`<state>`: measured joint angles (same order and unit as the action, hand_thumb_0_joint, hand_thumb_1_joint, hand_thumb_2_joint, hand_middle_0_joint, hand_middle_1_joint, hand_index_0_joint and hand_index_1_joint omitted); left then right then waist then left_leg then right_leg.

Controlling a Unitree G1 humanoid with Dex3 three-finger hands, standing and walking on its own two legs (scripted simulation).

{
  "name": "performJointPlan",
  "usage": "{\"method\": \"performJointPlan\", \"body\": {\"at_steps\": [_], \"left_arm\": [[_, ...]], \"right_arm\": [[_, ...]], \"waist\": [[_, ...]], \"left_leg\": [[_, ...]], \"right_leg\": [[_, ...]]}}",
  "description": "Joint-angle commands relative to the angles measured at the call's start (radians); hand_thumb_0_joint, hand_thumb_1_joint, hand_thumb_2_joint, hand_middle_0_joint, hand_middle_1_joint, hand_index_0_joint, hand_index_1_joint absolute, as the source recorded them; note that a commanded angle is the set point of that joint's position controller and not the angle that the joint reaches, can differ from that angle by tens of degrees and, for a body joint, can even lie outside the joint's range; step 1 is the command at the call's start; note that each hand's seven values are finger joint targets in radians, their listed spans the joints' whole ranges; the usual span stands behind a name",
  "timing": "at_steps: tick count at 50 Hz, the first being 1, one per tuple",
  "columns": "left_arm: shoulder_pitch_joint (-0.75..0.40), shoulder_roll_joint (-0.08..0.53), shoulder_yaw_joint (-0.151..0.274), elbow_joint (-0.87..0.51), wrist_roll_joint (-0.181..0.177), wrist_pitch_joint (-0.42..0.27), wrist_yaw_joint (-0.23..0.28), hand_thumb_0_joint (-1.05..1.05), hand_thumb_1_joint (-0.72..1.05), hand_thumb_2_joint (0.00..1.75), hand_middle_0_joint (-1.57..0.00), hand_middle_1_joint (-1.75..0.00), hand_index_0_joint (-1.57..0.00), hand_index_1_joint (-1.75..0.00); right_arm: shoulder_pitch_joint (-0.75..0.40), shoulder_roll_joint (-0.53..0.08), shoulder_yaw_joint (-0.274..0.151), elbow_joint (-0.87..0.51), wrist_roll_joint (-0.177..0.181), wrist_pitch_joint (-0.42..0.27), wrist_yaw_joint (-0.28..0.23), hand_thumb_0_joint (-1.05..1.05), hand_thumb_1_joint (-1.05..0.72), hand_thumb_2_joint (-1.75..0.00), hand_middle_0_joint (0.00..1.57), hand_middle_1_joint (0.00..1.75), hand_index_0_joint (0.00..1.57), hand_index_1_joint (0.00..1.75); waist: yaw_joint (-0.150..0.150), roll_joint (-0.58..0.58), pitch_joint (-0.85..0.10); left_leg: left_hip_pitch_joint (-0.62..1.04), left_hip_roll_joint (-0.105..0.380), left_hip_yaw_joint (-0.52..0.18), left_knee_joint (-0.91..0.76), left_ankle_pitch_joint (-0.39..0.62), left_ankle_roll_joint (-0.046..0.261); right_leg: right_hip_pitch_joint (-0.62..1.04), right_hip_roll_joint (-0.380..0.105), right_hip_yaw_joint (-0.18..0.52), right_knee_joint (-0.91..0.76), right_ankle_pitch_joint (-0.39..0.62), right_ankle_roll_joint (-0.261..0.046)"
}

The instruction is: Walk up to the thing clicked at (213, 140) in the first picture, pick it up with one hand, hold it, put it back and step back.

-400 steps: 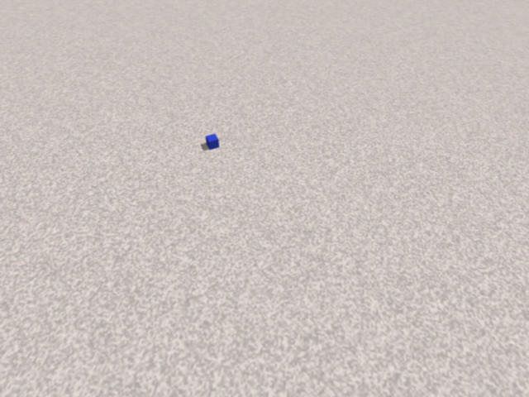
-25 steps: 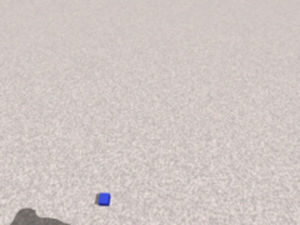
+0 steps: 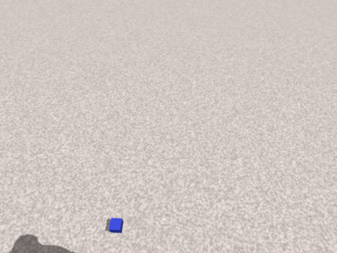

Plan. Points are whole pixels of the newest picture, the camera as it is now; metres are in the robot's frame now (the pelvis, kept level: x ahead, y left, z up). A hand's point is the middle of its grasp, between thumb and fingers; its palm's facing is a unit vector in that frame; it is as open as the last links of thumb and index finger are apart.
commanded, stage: stand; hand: left
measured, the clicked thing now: (116, 225) +0.39 +0.27 -0.75
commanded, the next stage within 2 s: walk up in 0.52 s
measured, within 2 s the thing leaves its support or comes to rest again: neither
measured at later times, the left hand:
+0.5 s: hand out of the picture +0.08 +0.26 -0.16, palm faces -0.04 -0.94 -0.35, open 7.4 cm
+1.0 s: hand out of the picture +0.07 +0.26 -0.16, palm faces -0.04 -0.94 -0.35, open 7.4 cm
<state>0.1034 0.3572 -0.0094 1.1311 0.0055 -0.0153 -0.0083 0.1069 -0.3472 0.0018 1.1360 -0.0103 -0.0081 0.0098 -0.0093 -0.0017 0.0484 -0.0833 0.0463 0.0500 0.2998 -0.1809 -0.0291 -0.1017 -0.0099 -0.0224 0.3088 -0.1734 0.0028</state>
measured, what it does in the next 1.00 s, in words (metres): stands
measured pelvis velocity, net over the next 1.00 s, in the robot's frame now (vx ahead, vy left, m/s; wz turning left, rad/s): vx -0.02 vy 0.01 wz -0.01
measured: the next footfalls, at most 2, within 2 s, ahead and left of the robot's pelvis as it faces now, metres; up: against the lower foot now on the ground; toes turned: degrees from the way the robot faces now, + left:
none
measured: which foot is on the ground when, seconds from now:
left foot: down 0.00-1.00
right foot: down 0.00-1.00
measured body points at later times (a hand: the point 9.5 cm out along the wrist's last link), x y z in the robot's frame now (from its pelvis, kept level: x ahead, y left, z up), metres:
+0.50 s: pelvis +0.00 +0.00 +0.00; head +0.01 +0.00 +0.45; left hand +0.08 +0.31 -0.13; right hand +0.08 -0.29 -0.13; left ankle -0.01 +0.13 -0.75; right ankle +0.00 -0.12 -0.75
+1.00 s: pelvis -0.02 +0.01 +0.00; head +0.00 +0.01 +0.45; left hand +0.07 +0.31 -0.13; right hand +0.05 -0.29 -0.14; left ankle -0.01 +0.13 -0.75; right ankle +0.00 -0.12 -0.75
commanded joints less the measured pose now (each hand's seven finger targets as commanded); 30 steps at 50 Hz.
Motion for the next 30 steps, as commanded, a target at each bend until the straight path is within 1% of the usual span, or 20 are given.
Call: {"method": "performJointPlan", "body": {"at_steps": [1,2,3,5,7,8,10,12,14,17,20,21,24,25,26,27,28,30], "left_arm": [[-0.043,0.212,0.045,-0.057,0.001,-0.016,0.018,0.0,0.9,0.9,-0.2,-0.3,-0.2,-0.3],[-0.038,0.213,0.046,-0.057,0.001,-0.016,0.018,0.0,0.9,0.9,-0.2,-0.3,-0.2,-0.3],[-0.035,0.207,0.044,-0.058,0.004,-0.015,0.017,0.0,0.9,0.9,-0.2,-0.3,-0.2,-0.3],[-0.037,0.215,0.048,-0.059,0.002,-0.017,0.018,0.0,0.9,0.9,-0.2,-0.3,-0.2,-0.3],[-0.035,0.212,0.046,-0.06,0.002,-0.017,0.017,0.0,0.9,0.9,-0.2,-0.3,-0.2,-0.3],[-0.031,0.208,0.045,-0.059,0.002,-0.017,0.016,0.0,0.9,0.9,-0.2,-0.3,-0.2,-0.3],[-0.034,0.215,0.048,-0.06,0.002,-0.016,0.017,0.0,0.9,0.9,-0.2,-0.3,-0.2,-0.3],[-0.031,0.209,0.047,-0.059,0.002,-0.016,0.015,0.0,0.9,0.9,-0.2,-0.3,-0.2,-0.3],[-0.029,0.211,0.046,-0.059,0.001,-0.014,0.016,0.0,0.9,0.9,-0.2,-0.3,-0.2,-0.3],[-0.036,0.209,0.046,-0.059,0.003,-0.013,0.017,0.0,0.9,0.9,-0.2,-0.3,-0.2,-0.3],[-0.031,0.212,0.047,-0.06,0.003,-0.014,0.017,0.0,0.9,0.9,-0.2,-0.3,-0.2,-0.3],[-0.031,0.208,0.046,-0.062,0.004,-0.014,0.016,0.0,0.9,0.9,-0.2,-0.3,-0.2,-0.3],[-0.026,0.211,0.045,-0.061,0.007,-0.015,0.018,0.0,0.9,0.9,-0.2,-0.3,-0.2,-0.3],[-0.029,0.21,0.044,-0.058,0.004,-0.016,0.019,0.0,0.9,0.9,-0.2,-0.3,-0.2,-0.3],[-0.048,0.218,0.062,-0.06,-0.001,-0.018,0.021,0.0,0.9,0.9,-0.2,-0.3,-0.2,-0.3],[-0.036,0.217,0.062,-0.062,-0.003,-0.019,0.023,0.0,0.9,0.9,-0.2,-0.3,-0.2,-0.3],[-0.039,0.217,0.064,-0.068,-0.001,-0.019,0.025,0.0,0.9,0.9,-0.2,-0.3,-0.2,-0.3],[-0.03,0.214,0.065,-0.069,0.001,-0.018,0.027,0.0,0.9,0.9,-0.2,-0.3,-0.2,-0.3]], "right_arm": [[-0.035,-0.209,-0.04,-0.051,-0.001,-0.016,-0.016,0.0,-0.9,-0.9,0.2,0.3,0.2,0.3],[-0.037,-0.212,-0.041,-0.052,0.0,-0.015,-0.015,0.0,-0.9,-0.9,0.2,0.3,0.2,0.3],[-0.04,-0.216,-0.041,-0.054,-0.001,-0.015,-0.016,0.0,-0.9,-0.9,0.2,0.3,0.2,0.3],[-0.033,-0.21,-0.041,-0.055,-0.001,-0.017,-0.016,0.0,-0.9,-0.9,0.2,0.3,0.2,0.3],[-0.036,-0.215,-0.042,-0.057,-0.002,-0.018,-0.016,0.0,-0.9,-0.9,0.2,0.3,0.2,0.3],[-0.039,-0.217,-0.042,-0.057,0.0,-0.018,-0.017,0.0,-0.9,-0.9,0.2,0.3,0.2,0.3],[-0.031,-0.21,-0.04,-0.057,-0.001,-0.02,-0.017,0.0,-0.9,-0.9,0.2,0.3,0.2,0.3],[-0.037,-0.219,-0.041,-0.059,-0.003,-0.021,-0.018,0.0,-0.9,-0.9,0.2,0.3,0.2,0.3],[-0.033,-0.213,-0.04,-0.056,0.0,-0.022,-0.018,0.0,-0.9,-0.9,0.2,0.3,0.2,0.3],[-0.034,-0.215,-0.04,-0.054,-0.001,-0.02,-0.019,0.0,-0.9,-0.9,0.2,0.3,0.2,0.3],[-0.027,-0.215,-0.042,-0.057,-0.003,-0.02,-0.019,0.0,-0.9,-0.9,0.2,0.3,0.2,0.3],[-0.036,-0.219,-0.042,-0.059,-0.003,-0.021,-0.019,0.0,-0.9,-0.9,0.2,0.3,0.2,0.3],[-0.036,-0.216,-0.043,-0.058,-0.001,-0.02,-0.019,0.0,-0.9,-0.9,0.2,0.3,0.2,0.3],[-0.033,-0.214,-0.042,-0.057,-0.001,-0.019,-0.018,0.0,-0.9,-0.9,0.2,0.3,0.2,0.3],[-0.05,-0.224,-0.056,-0.061,0.009,-0.007,-0.013,0.0,-0.9,-0.9,0.2,0.3,0.2,0.3],[-0.047,-0.22,-0.057,-0.069,0.012,-0.002,-0.012,0.0,-0.9,-0.9,0.2,0.3,0.2,0.3],[-0.038,-0.218,-0.059,-0.074,0.012,0.001,-0.011,0.0,-0.9,-0.9,0.2,0.3,0.2,0.3],[-0.046,-0.214,-0.063,-0.082,0.013,0.006,-0.009,0.0,-0.9,-0.9,0.2,0.3,0.2,0.3]], "waist": [[0.003,-0.006,-0.063],[0.004,0.004,-0.061],[0.006,0.012,-0.071],[0.003,0.006,-0.078],[0.005,0.011,-0.096],[0.008,0.014,-0.089],[0.006,0.003,-0.08],[0.009,0.014,-0.087],[0.007,0.01,-0.08],[0.007,0.005,-0.073],[0.005,0.005,-0.078],[0.007,0.012,-0.081],[0.008,0.002,-0.08],[0.006,-0.006,-0.067],[0.014,0.015,-0.042],[0.013,0.015,-0.062],[0.009,0.005,-0.086],[0.012,0.002,-0.104]], "left_leg": [[0.006,0.103,-0.085,-0.04,0.111,0.033],[0.004,0.104,-0.085,-0.039,0.101,0.034],[0.003,0.101,-0.082,-0.035,0.093,0.037],[0.01,0.105,-0.086,-0.039,0.119,0.035],[0.022,0.11,-0.085,-0.033,0.146,0.039],[0.02,0.106,-0.083,-0.032,0.147,0.04],[0.015,0.107,-0.087,-0.042,0.157,0.035],[0.023,0.109,-0.084,-0.034,0.153,0.04],[0.021,0.109,-0.089,-0.044,0.155,0.034],[0.016,0.107,-0.088,-0.042,0.141,0.037],[0.022,0.108,-0.088,-0.046,0.142,0.036],[0.023,0.108,-0.084,-0.042,0.145,0.04],[0.032,0.109,-0.09,-0.041,0.152,0.038],[0.02,0.107,-0.09,-0.042,0.146,0.038],[0.016,0.096,-0.088,-0.014,0.208,0.046],[0.034,0.097,-0.082,-0.003,0.237,0.048],[0.035,0.098,-0.078,0.002,0.238,0.05],[0.057,0.098,-0.075,0.008,0.228,0.051]], "right_leg": [[-0.006,-0.125,0.102,-0.055,0.142,-0.02],[-0.006,-0.125,0.101,-0.056,0.128,-0.021],[-0.002,-0.129,0.105,-0.06,0.143,-0.021],[0.005,-0.129,0.102,-0.047,0.162,-0.024],[0.013,-0.132,0.102,-0.038,0.187,-0.026],[0.015,-0.132,0.103,-0.042,0.199,-0.024],[0.012,-0.129,0.097,-0.034,0.191,-0.025],[0.014,-0.133,0.102,-0.039,0.192,-0.024],[0.009,-0.129,0.097,-0.037,0.175,-0.023],[0.008,-0.13,0.097,-0.044,0.166,-0.021],[0.006,-0.129,0.097,-0.037,0.159,-0.021],[0.002,-0.13,0.099,-0.04,0.176,-0.021],[-0.006,-0.127,0.093,-0.04,0.165,-0.018],[-0.004,-0.128,0.093,-0.046,0.163,-0.017],[-0.021,-0.127,0.101,-0.033,0.262,-0.017],[-0.013,-0.127,0.093,-0.023,0.303,-0.016],[0.006,-0.129,0.092,-0.019,0.31,-0.018],[-0.004,-0.127,0.087,-0.013,0.306,-0.016]]}}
